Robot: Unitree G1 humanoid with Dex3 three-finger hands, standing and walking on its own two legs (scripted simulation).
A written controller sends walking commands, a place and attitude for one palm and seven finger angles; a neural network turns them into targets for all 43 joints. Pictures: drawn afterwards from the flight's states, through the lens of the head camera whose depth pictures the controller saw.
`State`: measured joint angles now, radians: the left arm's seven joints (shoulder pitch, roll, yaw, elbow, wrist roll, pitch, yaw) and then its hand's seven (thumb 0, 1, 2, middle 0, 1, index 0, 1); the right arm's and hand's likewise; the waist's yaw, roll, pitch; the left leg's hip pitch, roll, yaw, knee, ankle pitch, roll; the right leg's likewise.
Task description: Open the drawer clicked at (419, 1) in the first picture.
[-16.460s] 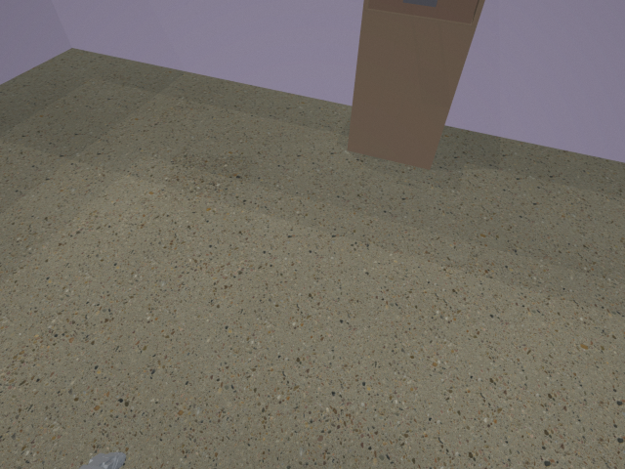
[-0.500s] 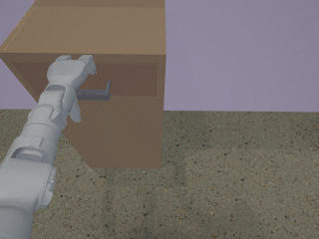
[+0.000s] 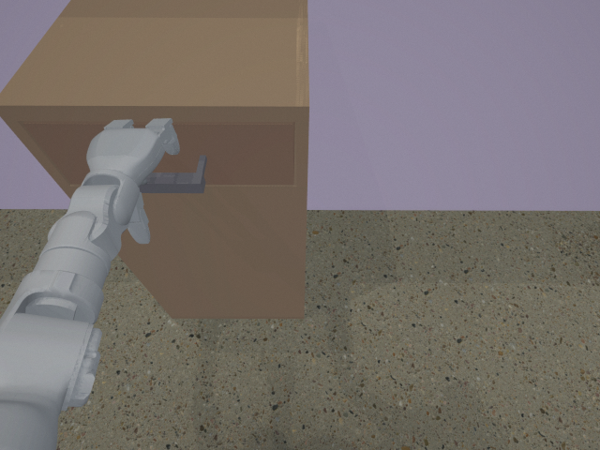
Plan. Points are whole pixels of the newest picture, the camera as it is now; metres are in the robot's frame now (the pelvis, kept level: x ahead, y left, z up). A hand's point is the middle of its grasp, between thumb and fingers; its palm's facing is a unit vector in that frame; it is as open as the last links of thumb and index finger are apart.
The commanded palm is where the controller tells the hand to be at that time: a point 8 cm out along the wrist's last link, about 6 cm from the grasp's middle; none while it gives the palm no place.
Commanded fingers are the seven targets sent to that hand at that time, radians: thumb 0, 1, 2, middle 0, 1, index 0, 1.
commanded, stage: lower the fingers behind the handle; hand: left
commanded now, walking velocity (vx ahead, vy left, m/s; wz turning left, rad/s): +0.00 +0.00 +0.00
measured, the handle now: (167, 172) +0.53 +0.21 +0.03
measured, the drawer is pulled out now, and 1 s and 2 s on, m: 0.00 0.00 0.00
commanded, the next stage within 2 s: close the thumb around the handle in 1.40 s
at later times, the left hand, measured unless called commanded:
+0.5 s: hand (154, 198) +0.46 +0.21 +0.04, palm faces -0.08 -0.03 -1.00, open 13.8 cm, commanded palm +0.45 +0.22 +0.09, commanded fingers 0.00 -0.50 0.30 -0.30 -1.20 -0.30 -1.20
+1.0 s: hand (168, 207) +0.47 +0.20 +0.01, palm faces -0.07 -0.02 -1.00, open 13.8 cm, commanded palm +0.46 +0.21 +0.06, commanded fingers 0.00 -0.50 0.30 -0.30 -1.20 -0.30 -1.20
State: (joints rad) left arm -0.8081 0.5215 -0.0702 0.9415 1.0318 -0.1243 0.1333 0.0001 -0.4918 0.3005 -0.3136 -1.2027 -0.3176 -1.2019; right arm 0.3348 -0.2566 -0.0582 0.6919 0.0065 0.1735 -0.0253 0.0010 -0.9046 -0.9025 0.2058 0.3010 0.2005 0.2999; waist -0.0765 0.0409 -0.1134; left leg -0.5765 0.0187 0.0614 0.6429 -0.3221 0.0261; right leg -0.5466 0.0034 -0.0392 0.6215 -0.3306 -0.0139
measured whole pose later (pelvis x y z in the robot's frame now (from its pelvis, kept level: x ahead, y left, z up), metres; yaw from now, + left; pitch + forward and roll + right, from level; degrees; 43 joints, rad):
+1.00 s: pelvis -0.01 +0.00 -0.02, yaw -1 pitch +19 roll -1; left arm -0.82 0.48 -0.04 1.08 1.11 -0.09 0.31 0.00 -0.49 0.30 -0.31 -1.20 -0.32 -1.20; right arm 0.35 -0.25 -0.06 0.71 -0.02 0.14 -0.02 0.00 -0.90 -0.90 0.21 0.30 0.20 0.30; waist -0.12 0.04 -0.14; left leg -0.77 0.03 0.06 0.79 -0.37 0.03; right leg -0.73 0.01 -0.03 0.76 -0.37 -0.01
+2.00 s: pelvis -0.01 +0.01 -0.02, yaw -1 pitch +20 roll -2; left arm -0.82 0.49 -0.04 1.05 1.10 -0.09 0.29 0.00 0.42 0.69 -0.36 -1.30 -0.38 -1.30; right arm 0.36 -0.24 -0.06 0.70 -0.02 0.14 -0.02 0.00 -0.90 -0.90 0.21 0.30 0.20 0.30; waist -0.12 0.05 -0.15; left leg -0.78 0.04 0.06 0.81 -0.39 0.03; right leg -0.74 0.02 -0.03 0.76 -0.38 -0.01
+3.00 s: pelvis +0.01 +0.00 -0.01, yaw -1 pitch +15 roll -1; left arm -0.43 0.41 -0.07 0.68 1.06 -0.07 0.30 0.01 0.72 0.81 -0.30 -1.35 -0.42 -1.35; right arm 0.23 -0.25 -0.06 0.64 0.00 0.16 -0.02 0.00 -0.91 -0.90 0.20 0.30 0.20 0.30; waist -0.04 0.04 -0.14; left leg -0.60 0.03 0.07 0.72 -0.38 0.03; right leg -0.57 0.01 -0.02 0.69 -0.38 -0.01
